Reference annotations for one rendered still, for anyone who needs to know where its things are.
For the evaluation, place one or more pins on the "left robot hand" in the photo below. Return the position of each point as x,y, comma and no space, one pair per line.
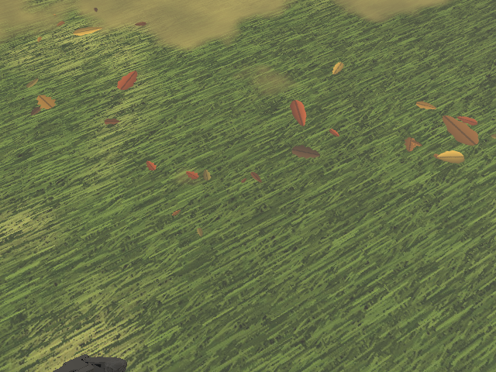
84,363

